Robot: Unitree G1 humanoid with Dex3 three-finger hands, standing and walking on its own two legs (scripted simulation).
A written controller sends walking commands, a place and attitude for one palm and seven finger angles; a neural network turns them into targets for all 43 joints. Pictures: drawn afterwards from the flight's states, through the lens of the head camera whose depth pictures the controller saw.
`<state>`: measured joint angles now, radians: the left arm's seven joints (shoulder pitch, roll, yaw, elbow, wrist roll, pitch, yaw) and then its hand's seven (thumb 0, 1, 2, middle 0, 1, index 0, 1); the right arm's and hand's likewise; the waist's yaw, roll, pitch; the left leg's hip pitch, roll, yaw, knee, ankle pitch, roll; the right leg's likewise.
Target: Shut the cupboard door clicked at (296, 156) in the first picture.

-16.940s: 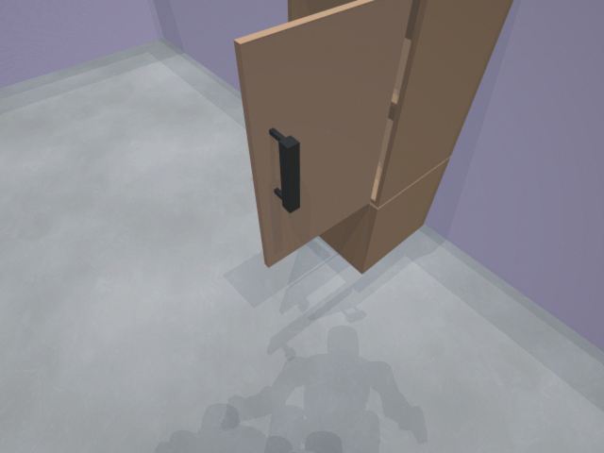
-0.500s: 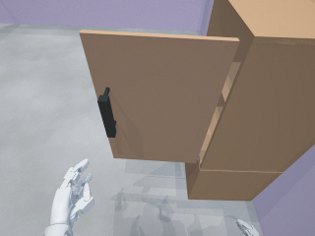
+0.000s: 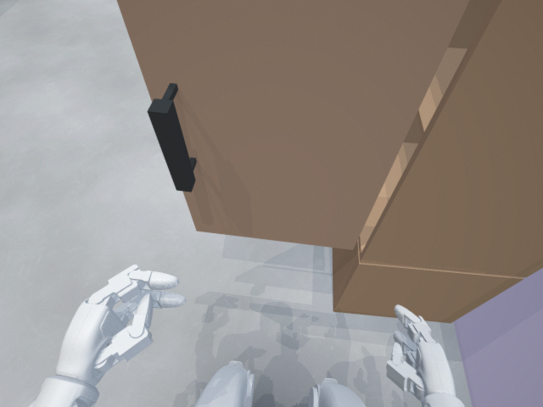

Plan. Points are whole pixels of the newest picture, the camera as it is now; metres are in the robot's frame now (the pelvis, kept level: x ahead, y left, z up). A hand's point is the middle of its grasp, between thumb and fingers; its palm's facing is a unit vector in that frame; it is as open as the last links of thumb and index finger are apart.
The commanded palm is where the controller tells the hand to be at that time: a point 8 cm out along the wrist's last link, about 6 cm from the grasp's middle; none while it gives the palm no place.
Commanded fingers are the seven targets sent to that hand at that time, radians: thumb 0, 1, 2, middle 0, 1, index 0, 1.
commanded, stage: raise the hand and make a fist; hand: left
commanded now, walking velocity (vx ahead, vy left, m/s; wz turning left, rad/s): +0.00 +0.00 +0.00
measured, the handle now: (179, 140) +0.48 +0.20 +0.10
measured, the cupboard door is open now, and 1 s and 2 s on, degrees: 88 88 88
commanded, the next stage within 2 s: bring the fist close to the handle in 1.22 s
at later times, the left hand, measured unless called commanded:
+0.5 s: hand (118, 311) +0.22 +0.21 +0.08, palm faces -0.04 -1.00 -0.03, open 3.1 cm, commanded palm +0.19 +0.26 +0.09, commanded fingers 0.00 0.90 0.90 -1.30 -1.50 -1.30 -1.50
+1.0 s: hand (106, 289) +0.23 +0.22 +0.10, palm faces -0.05 -1.00 -0.04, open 3.1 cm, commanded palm +0.21 +0.27 +0.10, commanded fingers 0.00 0.90 0.90 -1.30 -1.50 -1.30 -1.50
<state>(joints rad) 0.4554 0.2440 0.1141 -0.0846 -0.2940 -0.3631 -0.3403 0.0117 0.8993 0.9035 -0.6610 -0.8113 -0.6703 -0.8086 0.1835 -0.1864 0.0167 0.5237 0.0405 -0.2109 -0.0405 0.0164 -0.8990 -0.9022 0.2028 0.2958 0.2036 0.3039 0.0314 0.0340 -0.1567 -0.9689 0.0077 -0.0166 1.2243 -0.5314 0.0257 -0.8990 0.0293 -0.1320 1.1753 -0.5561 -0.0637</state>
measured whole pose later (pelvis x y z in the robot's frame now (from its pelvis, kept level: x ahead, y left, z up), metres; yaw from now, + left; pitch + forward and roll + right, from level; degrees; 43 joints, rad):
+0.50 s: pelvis +0.01 +0.03 +0.02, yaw -1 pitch +14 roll -3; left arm 0.47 0.25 0.11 -0.10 -0.28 -0.37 -0.23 0.01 0.90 0.90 -1.12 -1.31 -1.13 -1.31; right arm 0.24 -0.23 0.01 0.48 0.04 -0.18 -0.04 0.02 -0.90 -0.90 0.20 0.30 0.20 0.30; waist 0.00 0.03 -0.16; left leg -0.85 -0.01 0.02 1.10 -0.50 0.07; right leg -0.78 0.01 -0.09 1.05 -0.51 -0.02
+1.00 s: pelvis +0.01 +0.03 +0.04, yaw +0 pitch +11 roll -3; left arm 0.37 0.27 0.14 -0.03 -0.29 -0.31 -0.26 0.01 0.90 0.90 -1.29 -1.50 -1.30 -1.50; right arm 0.29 -0.25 0.03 0.50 0.05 -0.19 -0.03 0.02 -0.90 -0.90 0.20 0.30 0.20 0.30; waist -0.01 0.04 -0.14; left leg -0.75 -0.02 0.02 1.01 -0.46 0.07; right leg -0.68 0.01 -0.09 0.96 -0.47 -0.01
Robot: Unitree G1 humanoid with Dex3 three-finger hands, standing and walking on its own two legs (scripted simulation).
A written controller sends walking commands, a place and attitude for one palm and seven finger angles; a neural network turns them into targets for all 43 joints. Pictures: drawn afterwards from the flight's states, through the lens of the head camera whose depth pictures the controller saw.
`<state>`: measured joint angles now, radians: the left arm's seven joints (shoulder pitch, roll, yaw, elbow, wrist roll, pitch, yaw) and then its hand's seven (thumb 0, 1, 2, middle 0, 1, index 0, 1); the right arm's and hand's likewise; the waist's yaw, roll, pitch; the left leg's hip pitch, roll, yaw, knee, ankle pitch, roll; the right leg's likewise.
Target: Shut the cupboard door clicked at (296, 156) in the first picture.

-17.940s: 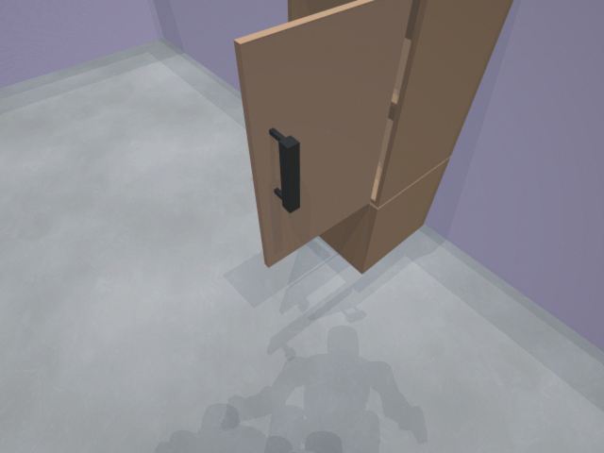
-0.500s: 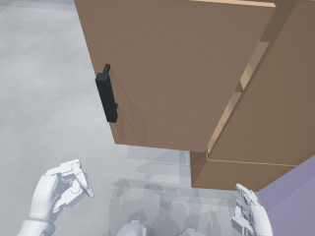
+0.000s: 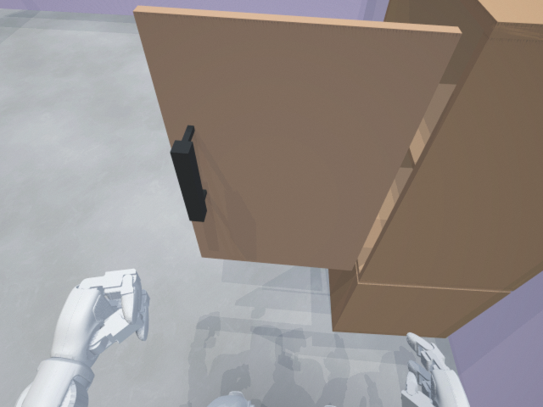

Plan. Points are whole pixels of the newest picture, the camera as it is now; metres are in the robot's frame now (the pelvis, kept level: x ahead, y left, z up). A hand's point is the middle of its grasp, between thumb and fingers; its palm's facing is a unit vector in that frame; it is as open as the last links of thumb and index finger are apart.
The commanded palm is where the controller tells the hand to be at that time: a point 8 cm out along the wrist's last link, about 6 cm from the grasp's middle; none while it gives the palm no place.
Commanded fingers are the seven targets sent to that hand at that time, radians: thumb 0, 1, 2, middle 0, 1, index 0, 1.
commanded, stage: raise the hand and make a fist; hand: left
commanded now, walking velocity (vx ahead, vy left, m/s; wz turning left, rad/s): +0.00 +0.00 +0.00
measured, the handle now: (194, 175) +0.47 +0.17 +0.06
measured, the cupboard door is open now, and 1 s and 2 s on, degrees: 88 88 88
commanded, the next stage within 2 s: bring the fist close to the handle in 0.22 s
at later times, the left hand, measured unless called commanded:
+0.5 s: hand (157, 308) +0.24 +0.17 +0.06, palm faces -0.04 -1.00 -0.06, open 3.1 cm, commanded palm +0.23 +0.22 +0.06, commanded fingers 0.00 0.90 0.90 -1.30 -1.50 -1.30 -1.50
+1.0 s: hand (182, 261) +0.30 +0.15 +0.06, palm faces -0.06 -1.00 -0.03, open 3.1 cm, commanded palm +0.30 +0.20 +0.06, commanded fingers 0.00 0.90 0.90 -1.30 -1.50 -1.30 -1.50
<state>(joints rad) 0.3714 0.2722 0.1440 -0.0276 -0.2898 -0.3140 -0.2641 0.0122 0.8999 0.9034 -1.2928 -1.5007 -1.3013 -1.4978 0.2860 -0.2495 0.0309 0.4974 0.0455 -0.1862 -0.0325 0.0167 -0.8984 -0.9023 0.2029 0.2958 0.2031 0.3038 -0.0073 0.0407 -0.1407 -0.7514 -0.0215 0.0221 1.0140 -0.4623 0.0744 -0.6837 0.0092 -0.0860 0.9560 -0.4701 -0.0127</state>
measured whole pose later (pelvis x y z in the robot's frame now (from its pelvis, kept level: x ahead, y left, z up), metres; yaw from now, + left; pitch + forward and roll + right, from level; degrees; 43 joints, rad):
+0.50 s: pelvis +0.00 -0.02 -0.01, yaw +1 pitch +12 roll -2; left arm 0.29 0.27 0.13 0.03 -0.28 -0.34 -0.25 0.01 0.90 0.90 -1.30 -1.50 -1.30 -1.50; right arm 0.25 -0.25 0.03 0.53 0.05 -0.21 -0.04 0.02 -0.90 -0.90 0.20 0.30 0.20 0.30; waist 0.00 0.04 -0.14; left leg -0.79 -0.02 0.01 1.04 -0.47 0.05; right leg -0.72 0.01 -0.10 1.00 -0.49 -0.04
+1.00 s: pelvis +0.00 -0.02 +0.00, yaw +0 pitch +13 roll -1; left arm 0.03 0.25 0.12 0.24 -0.25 -0.31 -0.21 0.01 0.90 0.90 -1.30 -1.50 -1.30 -1.50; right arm 0.27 -0.26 0.01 0.57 0.05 -0.16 -0.03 0.02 -0.90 -0.90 0.20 0.30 0.20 0.30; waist -0.03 0.03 -0.14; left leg -0.77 -0.02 0.02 1.00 -0.46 0.05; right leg -0.71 0.01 -0.08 0.97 -0.48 -0.03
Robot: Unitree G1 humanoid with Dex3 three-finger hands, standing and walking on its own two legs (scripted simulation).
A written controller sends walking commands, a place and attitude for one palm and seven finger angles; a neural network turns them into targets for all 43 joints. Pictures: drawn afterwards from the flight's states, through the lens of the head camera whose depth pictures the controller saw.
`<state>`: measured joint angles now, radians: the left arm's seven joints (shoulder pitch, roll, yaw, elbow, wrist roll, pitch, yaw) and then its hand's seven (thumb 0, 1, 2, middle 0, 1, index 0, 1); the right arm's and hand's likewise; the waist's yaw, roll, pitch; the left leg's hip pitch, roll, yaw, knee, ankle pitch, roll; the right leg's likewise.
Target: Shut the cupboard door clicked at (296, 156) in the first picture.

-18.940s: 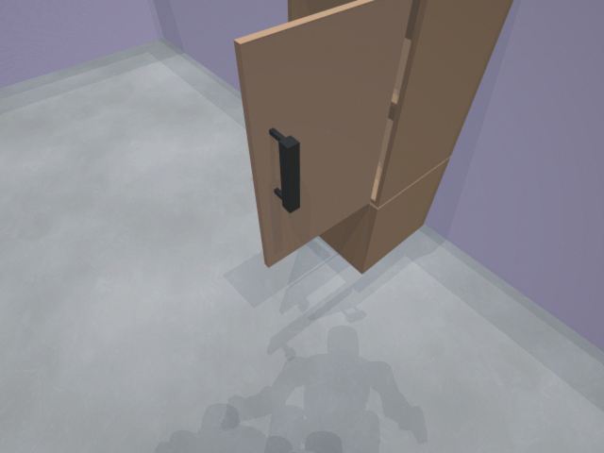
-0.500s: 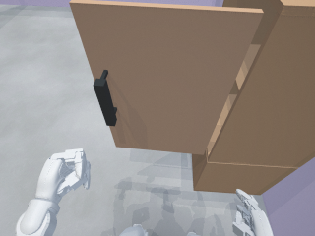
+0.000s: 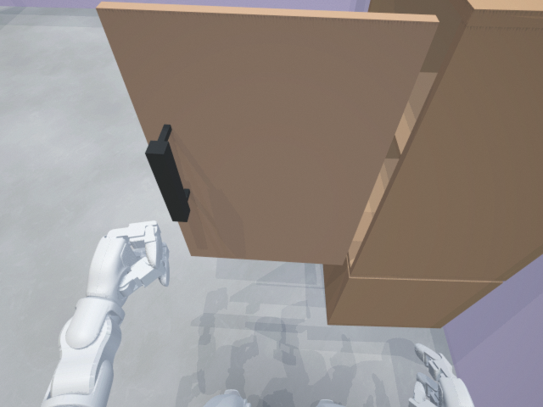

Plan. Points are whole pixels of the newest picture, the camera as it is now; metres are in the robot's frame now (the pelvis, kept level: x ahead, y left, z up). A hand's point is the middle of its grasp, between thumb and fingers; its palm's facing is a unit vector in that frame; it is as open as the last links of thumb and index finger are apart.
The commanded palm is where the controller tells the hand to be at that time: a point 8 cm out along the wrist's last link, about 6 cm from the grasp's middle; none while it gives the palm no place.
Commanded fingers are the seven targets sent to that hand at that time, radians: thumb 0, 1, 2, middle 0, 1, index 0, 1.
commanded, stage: bring the fist close to the handle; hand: left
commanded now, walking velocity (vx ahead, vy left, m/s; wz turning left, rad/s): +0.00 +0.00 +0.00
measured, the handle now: (174, 175) +0.47 +0.18 +0.06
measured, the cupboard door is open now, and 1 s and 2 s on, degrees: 88 88 70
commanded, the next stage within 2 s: push the door shut along its arc in 0.72 s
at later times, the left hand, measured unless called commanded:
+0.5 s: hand (181, 225) +0.36 +0.15 +0.06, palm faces -0.04 -1.00 -0.02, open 3.1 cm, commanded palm +0.34 +0.20 +0.06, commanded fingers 0.00 0.90 0.90 -1.30 -1.50 -1.30 -1.50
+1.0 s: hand (180, 223) +0.37 +0.15 +0.06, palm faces -0.07 -1.00 -0.04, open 3.1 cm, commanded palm +0.36 +0.20 +0.06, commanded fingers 0.00 0.90 0.90 -1.30 -1.50 -1.30 -1.50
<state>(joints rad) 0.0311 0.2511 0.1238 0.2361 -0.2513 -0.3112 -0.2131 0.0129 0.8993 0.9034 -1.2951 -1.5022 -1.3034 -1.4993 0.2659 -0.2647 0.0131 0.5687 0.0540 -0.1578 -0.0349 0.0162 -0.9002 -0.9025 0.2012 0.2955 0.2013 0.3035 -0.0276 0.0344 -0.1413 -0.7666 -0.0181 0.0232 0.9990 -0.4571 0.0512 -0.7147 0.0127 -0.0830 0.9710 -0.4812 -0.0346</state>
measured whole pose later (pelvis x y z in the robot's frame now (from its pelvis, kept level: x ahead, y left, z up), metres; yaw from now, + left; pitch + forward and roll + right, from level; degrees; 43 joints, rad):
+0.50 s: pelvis +0.00 +0.01 +0.00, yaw -1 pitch +14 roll -1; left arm -0.23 0.24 0.13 0.50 -0.20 -0.34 -0.12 0.01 0.90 0.90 -1.29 -1.50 -1.30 -1.50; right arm 0.29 -0.25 0.01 0.59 0.05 -0.06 0.00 0.01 -0.90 -0.90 0.20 0.30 0.20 0.30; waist -0.05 0.03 -0.13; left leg -0.77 -0.01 0.05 0.98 -0.45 0.06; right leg -0.73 0.02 -0.06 0.96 -0.47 -0.03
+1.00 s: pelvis -0.01 +0.00 +0.00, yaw -1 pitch +13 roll -1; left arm -0.33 0.27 0.13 0.62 -0.19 -0.36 -0.17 0.01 0.90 0.90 -1.30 -1.50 -1.30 -1.50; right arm 0.25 -0.25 0.02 0.60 0.05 -0.05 -0.01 0.01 -0.90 -0.90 0.20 0.30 0.20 0.30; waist -0.05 0.02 -0.12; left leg -0.78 -0.02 0.03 0.99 -0.44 0.06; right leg -0.74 0.01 -0.07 0.97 -0.46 -0.03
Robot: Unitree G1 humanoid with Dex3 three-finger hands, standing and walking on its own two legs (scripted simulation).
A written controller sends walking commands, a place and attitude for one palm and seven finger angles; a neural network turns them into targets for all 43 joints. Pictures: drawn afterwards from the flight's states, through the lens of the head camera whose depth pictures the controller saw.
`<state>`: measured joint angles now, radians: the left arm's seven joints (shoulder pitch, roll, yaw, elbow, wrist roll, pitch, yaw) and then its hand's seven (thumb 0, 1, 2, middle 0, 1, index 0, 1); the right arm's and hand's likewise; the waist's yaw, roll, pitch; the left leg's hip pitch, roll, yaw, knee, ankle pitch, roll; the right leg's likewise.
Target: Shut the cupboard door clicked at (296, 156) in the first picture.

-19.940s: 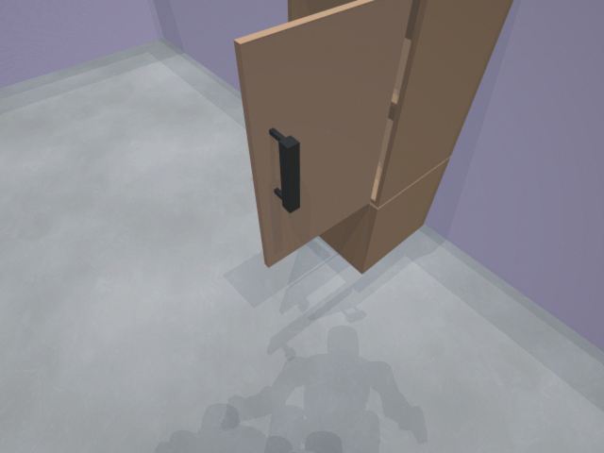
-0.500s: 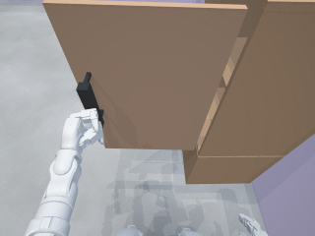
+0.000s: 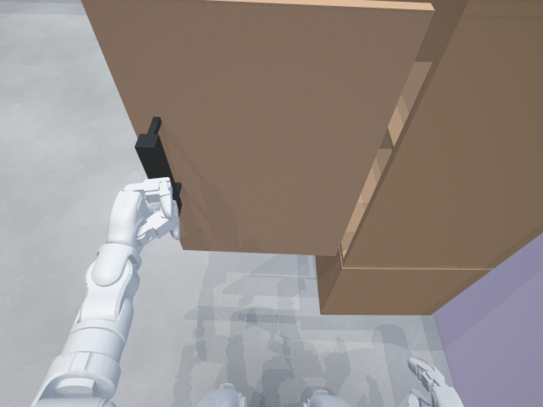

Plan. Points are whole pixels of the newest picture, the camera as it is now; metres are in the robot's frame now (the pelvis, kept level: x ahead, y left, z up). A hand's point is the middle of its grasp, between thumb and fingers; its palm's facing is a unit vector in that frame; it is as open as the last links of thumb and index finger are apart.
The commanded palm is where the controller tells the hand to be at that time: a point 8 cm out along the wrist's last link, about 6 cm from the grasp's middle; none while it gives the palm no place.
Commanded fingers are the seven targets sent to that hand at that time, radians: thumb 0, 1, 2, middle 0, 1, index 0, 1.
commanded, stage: push the door shut along its arc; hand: left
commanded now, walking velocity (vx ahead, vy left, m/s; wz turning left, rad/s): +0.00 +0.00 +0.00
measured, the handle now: (165, 169) +0.47 +0.19 +0.06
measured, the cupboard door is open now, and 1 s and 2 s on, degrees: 88 70 61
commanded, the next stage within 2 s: pull the fist back off the door in 1.70 s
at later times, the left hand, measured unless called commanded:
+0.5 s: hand (176, 186) +0.43 +0.16 +0.06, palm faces -0.17 -0.99 -0.03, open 3.2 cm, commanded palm +0.43 +0.19 +0.06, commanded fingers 0.00 0.90 0.90 -1.30 -1.50 -1.30 -1.50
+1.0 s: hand (205, 160) +0.49 +0.12 +0.06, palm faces -0.33 -0.94 -0.04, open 3.1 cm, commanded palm +0.51 +0.14 +0.06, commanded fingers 0.00 0.90 0.90 -1.30 -1.50 -1.30 -1.50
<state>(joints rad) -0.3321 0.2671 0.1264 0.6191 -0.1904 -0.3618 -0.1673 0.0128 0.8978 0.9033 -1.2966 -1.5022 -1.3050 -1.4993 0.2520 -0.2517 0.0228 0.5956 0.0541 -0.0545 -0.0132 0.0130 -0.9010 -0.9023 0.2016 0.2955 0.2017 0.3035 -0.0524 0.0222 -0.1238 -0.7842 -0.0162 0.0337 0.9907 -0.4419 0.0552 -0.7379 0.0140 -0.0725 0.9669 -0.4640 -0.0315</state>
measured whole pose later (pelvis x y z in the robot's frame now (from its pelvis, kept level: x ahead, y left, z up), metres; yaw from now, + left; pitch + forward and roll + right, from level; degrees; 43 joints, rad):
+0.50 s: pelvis -0.01 +0.01 -0.01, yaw +0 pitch +17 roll -2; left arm -0.72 0.38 0.18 1.03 -0.19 -0.40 -0.32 0.01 0.89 0.90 -1.32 -1.50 -1.35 -1.50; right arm 0.33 -0.27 0.02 0.66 0.05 -0.02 -0.01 0.01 -0.90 -0.90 0.20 0.30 0.20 0.30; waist -0.11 0.02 -0.13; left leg -0.91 -0.02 0.02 1.05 -0.43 0.06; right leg -0.85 0.01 -0.09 1.01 -0.46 -0.03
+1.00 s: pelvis -0.02 +0.02 -0.03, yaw +0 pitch +23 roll -4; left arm -1.04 0.43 0.13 1.20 -0.13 -0.32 -0.36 0.01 0.90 0.90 -1.30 -1.50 -1.31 -1.50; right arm 0.37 -0.28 0.03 0.68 0.02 -0.05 0.01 0.01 -0.90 -0.90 0.20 0.30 0.20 0.30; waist -0.18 0.03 -0.13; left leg -1.09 -0.02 0.01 1.14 -0.45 0.08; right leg -1.01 0.01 -0.10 1.08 -0.47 -0.01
